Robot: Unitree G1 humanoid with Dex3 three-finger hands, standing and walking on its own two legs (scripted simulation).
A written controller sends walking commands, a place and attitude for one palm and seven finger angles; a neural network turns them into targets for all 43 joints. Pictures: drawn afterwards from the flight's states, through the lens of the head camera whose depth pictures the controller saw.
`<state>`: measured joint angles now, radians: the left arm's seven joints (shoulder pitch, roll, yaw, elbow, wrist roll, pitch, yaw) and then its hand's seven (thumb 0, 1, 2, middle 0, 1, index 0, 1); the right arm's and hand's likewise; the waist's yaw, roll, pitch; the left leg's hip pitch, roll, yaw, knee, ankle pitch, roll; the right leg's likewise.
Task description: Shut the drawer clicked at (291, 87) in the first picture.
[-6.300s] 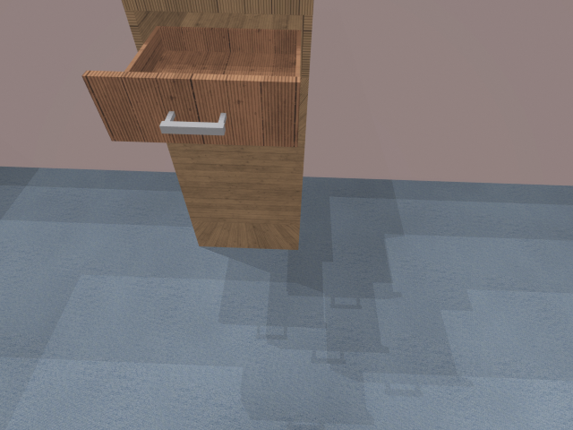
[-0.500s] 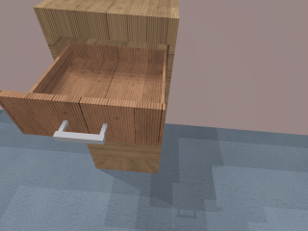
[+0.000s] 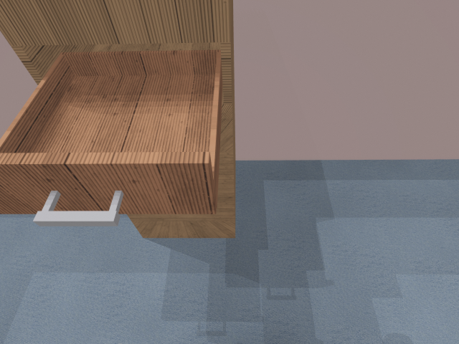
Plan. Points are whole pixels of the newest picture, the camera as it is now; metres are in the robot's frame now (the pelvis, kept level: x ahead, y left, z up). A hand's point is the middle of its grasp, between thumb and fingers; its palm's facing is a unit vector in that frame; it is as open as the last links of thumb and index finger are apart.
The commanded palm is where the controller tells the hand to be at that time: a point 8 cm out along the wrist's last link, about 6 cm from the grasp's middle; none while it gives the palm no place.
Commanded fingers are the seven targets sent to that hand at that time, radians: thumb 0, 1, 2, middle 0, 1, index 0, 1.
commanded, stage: come to a stop and stand still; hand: left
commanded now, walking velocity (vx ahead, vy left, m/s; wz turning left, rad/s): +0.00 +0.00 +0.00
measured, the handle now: (81, 207) +0.29 +0.24 +0.11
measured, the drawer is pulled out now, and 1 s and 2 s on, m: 0.30 0.30 0.30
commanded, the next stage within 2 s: look again from close up in 0.42 s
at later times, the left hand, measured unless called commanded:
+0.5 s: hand out of the picture +0.02 +0.20 -0.15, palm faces +0.00 -0.96 -0.28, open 7.4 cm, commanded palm none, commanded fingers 0.00 0.90 0.90 -0.20 -0.30 -0.20 -0.30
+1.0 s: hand out of the picture +0.03 +0.17 -0.16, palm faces +0.00 -0.98 -0.21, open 7.4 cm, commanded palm none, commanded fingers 0.00 0.90 0.90 -0.20 -0.30 -0.20 -0.30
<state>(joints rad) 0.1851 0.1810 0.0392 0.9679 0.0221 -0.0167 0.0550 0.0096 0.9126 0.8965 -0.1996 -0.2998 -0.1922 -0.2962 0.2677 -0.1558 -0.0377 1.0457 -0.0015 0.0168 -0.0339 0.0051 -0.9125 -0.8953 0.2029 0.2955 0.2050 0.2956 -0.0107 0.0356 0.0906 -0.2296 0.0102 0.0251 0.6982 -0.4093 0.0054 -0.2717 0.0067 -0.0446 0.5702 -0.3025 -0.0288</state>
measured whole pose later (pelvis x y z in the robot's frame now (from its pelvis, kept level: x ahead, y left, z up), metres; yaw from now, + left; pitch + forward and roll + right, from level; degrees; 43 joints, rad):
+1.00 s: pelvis +0.00 -0.01 +0.01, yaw +0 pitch -2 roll +0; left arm 0.25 0.18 -0.02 1.10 0.01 -0.03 0.02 0.01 0.91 0.90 -0.20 -0.30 -0.20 -0.30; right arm 0.24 -0.17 0.02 1.14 -0.01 -0.03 -0.03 0.00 -0.91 -0.90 0.20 0.30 0.20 0.30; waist 0.00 0.00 0.03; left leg -0.14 0.01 0.04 0.40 -0.24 -0.01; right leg -0.16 0.03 -0.04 0.43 -0.24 -0.05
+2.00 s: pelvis -0.01 +0.00 -0.02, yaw +1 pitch +3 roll -1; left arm 0.67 0.24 0.18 -0.40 -0.28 -0.12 -0.15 0.02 0.90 0.90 -0.89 -1.05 -0.88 -1.04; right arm 0.30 -0.18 0.04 0.56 0.06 -0.23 -0.06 0.01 -0.90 -0.90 0.21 0.30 0.21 0.30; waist 0.01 0.04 -0.09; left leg -0.46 0.02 0.02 0.81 -0.41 0.01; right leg -0.45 0.01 -0.06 0.79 -0.39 -0.03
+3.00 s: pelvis -0.01 -0.03 +0.00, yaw +2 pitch -6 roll -1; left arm 0.51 0.38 0.45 -0.57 -0.42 0.20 -0.32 0.02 0.89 0.90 -1.41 -1.60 -1.40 -1.60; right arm 0.22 -0.29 0.08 0.63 0.11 -0.39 -0.12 0.01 -0.90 -0.90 0.20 0.30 0.20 0.30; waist 0.09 0.10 -0.06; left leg -0.17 0.06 -0.02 0.59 -0.32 -0.03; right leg -0.13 0.06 -0.10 0.52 -0.29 -0.06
